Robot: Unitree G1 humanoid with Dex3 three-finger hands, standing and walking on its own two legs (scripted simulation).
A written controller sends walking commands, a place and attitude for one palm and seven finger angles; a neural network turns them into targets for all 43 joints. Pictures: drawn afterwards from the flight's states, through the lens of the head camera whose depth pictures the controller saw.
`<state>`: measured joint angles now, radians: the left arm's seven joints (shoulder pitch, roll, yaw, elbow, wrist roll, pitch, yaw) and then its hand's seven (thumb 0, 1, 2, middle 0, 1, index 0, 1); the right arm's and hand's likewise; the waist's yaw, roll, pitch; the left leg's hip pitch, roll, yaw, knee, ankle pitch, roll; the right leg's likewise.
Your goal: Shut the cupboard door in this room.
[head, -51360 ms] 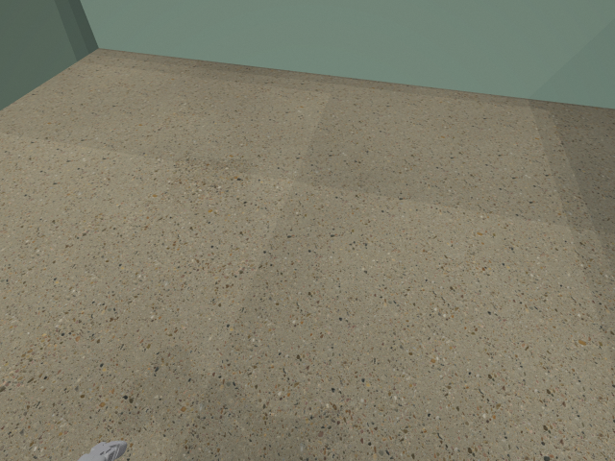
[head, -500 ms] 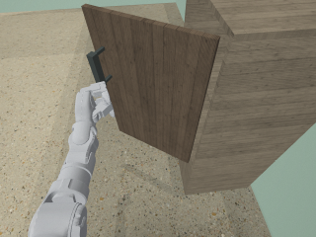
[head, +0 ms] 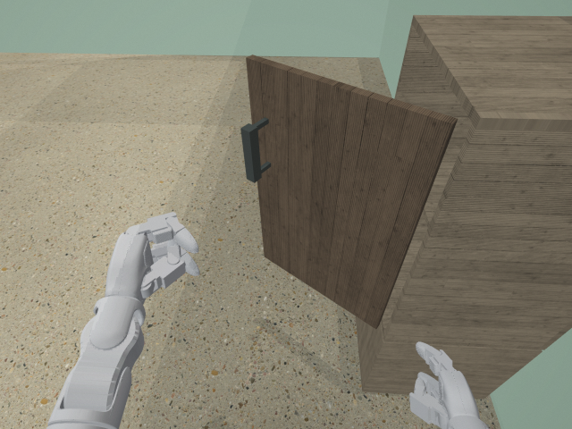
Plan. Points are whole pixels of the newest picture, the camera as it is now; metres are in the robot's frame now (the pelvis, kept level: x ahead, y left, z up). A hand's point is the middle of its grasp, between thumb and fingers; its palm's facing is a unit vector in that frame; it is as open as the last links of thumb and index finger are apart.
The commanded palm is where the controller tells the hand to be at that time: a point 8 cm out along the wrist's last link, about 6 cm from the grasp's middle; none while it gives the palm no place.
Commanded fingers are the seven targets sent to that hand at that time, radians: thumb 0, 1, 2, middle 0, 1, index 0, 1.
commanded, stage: draw the hand back to the body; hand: left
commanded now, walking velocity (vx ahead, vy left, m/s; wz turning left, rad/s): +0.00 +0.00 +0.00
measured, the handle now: (258, 149) +0.62 +0.11 +0.06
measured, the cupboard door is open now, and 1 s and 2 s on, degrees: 55 55 55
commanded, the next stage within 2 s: step back with the hand held close in 0.86 s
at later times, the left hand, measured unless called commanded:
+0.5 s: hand (45, 305) +0.20 +0.27 +0.16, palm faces +0.42 -0.81 -0.41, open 6.2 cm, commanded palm +0.15 +0.31 +0.18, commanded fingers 0.00 0.90 0.90 -0.20 -0.30 -0.20 -0.30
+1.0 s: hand (53, 299) +0.20 +0.26 +0.17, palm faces +0.44 -0.80 -0.40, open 7.4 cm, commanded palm +0.15 +0.30 +0.18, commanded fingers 0.00 0.90 0.90 -0.20 -0.30 -0.20 -0.30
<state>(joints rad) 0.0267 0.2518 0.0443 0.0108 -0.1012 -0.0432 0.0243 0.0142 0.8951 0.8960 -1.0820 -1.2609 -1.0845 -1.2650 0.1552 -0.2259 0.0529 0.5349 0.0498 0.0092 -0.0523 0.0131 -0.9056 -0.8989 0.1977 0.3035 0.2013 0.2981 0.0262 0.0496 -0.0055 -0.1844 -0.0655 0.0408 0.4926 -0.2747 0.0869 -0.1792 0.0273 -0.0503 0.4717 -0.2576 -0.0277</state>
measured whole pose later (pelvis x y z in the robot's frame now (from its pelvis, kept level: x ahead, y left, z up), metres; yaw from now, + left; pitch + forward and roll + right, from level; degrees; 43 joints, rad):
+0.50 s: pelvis +0.01 +0.01 +0.01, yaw +1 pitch -4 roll -2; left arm 0.50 0.37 0.33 -0.39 -0.10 -0.05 0.09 0.02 0.89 0.90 -0.41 -0.53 -0.41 -0.53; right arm 0.23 -0.24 0.02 0.61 0.03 -0.02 -0.05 0.02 -0.90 -0.90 0.20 0.30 0.20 0.30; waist 0.05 0.09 -0.01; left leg -0.09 -0.07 0.03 0.42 -0.26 0.09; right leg -0.07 0.02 -0.05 0.37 -0.23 -0.01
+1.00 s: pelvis +0.01 +0.00 +0.01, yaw +0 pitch -4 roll -1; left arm 0.47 0.36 0.34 -0.38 -0.09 -0.07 0.10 0.01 0.89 0.90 -0.21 -0.30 -0.21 -0.31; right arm 0.21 -0.23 0.02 0.62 0.02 -0.06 -0.05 0.02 -0.90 -0.90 0.20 0.30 0.20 0.30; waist 0.05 0.09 0.01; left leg -0.09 -0.06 0.03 0.41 -0.25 0.08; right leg -0.07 0.03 -0.05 0.37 -0.23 -0.03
